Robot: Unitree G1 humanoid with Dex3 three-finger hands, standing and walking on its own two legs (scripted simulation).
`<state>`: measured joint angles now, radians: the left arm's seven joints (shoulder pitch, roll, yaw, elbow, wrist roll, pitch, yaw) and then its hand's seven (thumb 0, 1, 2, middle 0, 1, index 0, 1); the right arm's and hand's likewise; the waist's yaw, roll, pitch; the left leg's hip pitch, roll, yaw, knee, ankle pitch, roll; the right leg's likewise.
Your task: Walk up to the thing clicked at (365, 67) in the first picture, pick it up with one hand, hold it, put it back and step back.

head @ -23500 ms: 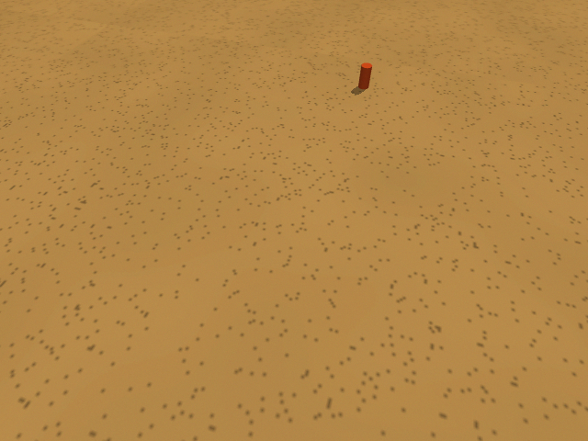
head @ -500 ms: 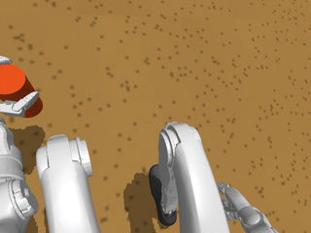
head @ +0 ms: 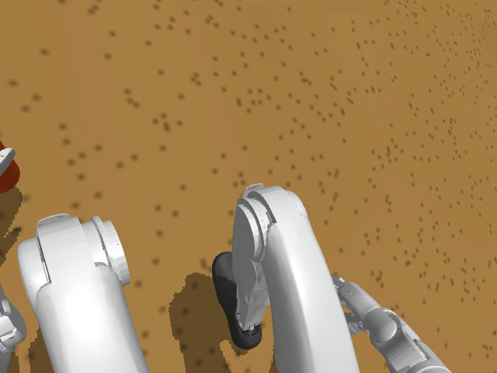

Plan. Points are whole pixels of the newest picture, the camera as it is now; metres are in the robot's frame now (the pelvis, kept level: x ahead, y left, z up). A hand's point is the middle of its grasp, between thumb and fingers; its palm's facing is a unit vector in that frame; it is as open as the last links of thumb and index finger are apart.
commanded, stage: lower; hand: left
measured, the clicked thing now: out of the picture +0.43 +0.30 -0.16
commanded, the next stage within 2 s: loosen in 0.76 s
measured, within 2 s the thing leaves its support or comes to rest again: rests again in 1.70 s
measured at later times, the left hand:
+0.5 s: hand out of the picture +0.44 +0.31 -0.16, palm faces +0.43 -0.90 -0.02, open 10.2 cm
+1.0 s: hand out of the picture +0.44 +0.31 -0.18, palm faces +0.43 -0.90 +0.00, open 10.2 cm
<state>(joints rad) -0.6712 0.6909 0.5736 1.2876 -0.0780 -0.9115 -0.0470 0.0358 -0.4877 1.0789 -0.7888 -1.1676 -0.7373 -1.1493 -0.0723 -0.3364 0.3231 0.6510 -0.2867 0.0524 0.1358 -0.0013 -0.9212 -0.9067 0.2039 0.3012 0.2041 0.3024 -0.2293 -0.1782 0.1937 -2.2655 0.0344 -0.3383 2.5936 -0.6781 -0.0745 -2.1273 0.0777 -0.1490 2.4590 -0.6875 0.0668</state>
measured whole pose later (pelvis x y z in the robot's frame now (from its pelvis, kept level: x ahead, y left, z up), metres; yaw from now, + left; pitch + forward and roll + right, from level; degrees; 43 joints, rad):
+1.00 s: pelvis -0.01 +0.02 -0.01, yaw -4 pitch +11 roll -17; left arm -0.68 0.88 0.58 1.46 -0.06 -1.06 0.04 0.03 -0.47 1.03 -0.83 -1.09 -0.78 -1.08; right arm -0.19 -0.36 0.51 0.56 -0.38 0.05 0.13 0.00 -0.92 -0.90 0.21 0.30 0.21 0.30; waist -0.25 -0.29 0.32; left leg -2.22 0.04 -0.44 2.67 -0.70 -0.04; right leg -2.04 0.12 -0.22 2.44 -0.66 0.08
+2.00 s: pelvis -0.01 +0.02 +0.00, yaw -5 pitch +11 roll -18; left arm -0.68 0.87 0.61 1.32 -0.05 -1.03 0.00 -0.01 -0.54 0.14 -0.16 -0.12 -0.15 -0.13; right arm -0.15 -0.35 0.50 0.55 -0.36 0.07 0.13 0.00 -0.91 -0.90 0.21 0.30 0.21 0.30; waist -0.23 -0.29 0.30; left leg -2.22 0.05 -0.43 2.66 -0.70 -0.03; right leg -2.03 0.12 -0.22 2.42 -0.65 0.07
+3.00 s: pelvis +0.03 -0.01 +0.26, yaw +11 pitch +29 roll -3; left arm -0.03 0.41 0.26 0.41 0.01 0.05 0.09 -0.01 -0.57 0.04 -0.05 -0.04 -0.06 -0.05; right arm 0.09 -0.25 0.00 0.51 0.04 0.10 -0.07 0.00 -0.90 -0.90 0.20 0.30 0.20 0.30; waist -0.04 0.01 -0.17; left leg -1.61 0.08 -0.09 1.71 -0.60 -0.04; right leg -1.54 -0.01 -0.05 1.70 -0.65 0.00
